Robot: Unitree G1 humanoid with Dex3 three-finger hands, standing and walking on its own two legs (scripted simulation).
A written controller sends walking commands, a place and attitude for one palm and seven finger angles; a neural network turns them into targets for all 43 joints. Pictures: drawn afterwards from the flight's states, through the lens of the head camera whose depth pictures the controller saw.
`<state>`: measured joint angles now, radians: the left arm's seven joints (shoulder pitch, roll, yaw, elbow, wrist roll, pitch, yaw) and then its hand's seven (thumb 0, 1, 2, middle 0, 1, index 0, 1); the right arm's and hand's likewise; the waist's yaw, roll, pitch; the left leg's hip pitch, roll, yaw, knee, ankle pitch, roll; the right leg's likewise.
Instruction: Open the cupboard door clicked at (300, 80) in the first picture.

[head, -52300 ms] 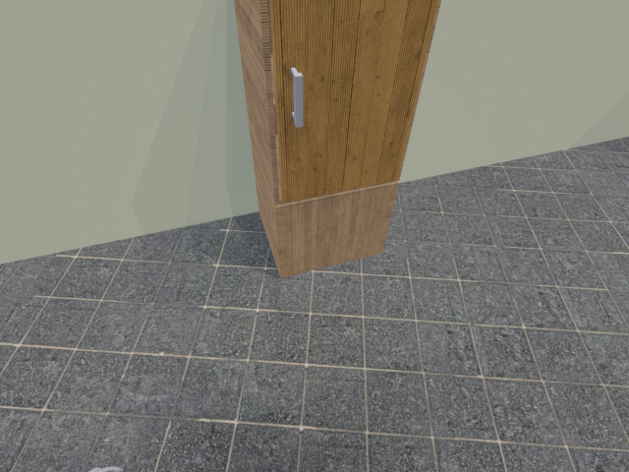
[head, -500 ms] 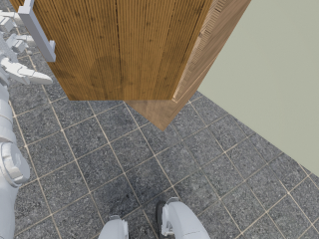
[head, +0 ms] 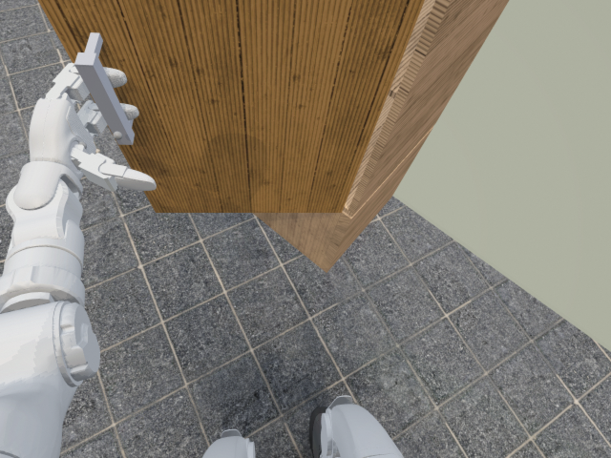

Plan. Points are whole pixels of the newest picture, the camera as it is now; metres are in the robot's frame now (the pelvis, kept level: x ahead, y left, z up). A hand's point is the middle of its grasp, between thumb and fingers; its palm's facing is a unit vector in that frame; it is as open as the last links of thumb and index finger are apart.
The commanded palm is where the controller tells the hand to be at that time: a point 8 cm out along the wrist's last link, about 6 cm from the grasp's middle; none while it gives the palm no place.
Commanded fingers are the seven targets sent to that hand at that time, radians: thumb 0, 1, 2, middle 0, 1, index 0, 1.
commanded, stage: slide the fingers in behind the handle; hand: left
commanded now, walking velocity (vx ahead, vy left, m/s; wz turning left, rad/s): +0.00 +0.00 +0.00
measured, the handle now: (111, 93) +0.56 +0.21 +0.08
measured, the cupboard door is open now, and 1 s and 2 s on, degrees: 43 44 66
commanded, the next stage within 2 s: close the thumb around the handle in 0.44 s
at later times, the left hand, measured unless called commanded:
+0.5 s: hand (125, 136) +0.50 +0.19 +0.07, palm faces -0.03 -1.00 -0.03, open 14.0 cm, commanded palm +0.48 +0.23 +0.07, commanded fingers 0.00 -0.50 0.30 -0.30 -1.20 -0.30 -1.20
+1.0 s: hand (127, 132) +0.50 +0.19 +0.07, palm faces -0.03 -1.00 -0.03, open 8.4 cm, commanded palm +0.48 +0.23 +0.07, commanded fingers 0.00 0.84 0.88 -0.40 -1.34 -0.40 -1.34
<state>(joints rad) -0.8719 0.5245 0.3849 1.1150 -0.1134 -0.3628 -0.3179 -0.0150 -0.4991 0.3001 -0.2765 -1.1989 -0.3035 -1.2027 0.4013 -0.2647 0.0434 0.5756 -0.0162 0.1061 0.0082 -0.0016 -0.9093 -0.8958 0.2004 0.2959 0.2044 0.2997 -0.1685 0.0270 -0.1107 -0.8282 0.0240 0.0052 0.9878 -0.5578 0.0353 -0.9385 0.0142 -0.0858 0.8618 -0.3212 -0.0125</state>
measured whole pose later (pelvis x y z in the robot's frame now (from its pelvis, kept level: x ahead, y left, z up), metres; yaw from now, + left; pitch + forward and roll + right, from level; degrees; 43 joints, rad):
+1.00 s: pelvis -0.01 +0.00 +0.00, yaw +0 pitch +23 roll -3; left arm -0.94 0.56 0.39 1.19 -0.09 -0.38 -0.30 -0.01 0.32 0.65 -0.35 -1.29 -0.35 -1.29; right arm 0.42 -0.28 0.05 0.59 -0.02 0.07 0.00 0.00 -0.91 -0.90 0.20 0.30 0.20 0.30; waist -0.19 0.03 -0.10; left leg -0.87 0.02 0.01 1.01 -0.55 0.03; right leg -0.98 0.01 -0.08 0.89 -0.31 -0.02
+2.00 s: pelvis -0.01 -0.01 +0.01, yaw +0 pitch +16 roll -1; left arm -0.28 0.07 0.16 0.47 -0.05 -0.36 0.22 0.00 0.72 0.76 -0.39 -1.35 -0.37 -1.34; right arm 0.27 -0.22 0.00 0.54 -0.04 0.03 0.04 0.00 -0.91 -0.90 0.20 0.30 0.20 0.30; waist -0.04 0.02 -0.14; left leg -0.66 0.00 0.04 0.90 -0.52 0.03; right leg -0.81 0.00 -0.05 0.84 -0.32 -0.01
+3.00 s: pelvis -0.03 -0.05 +0.01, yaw +4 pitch +10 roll +1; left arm 0.02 -0.07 -0.17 0.20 0.04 -0.28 0.48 0.00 -0.22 0.42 -0.32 -1.23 -0.33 -1.23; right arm 0.19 -0.20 0.01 0.58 -0.07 -0.03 -0.02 0.01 -0.91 -0.90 0.20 0.30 0.20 0.30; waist 0.00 0.03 -0.11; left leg -0.58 -0.01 -0.02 0.89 -0.49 -0.03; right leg -0.73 -0.02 -0.11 0.88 -0.33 -0.08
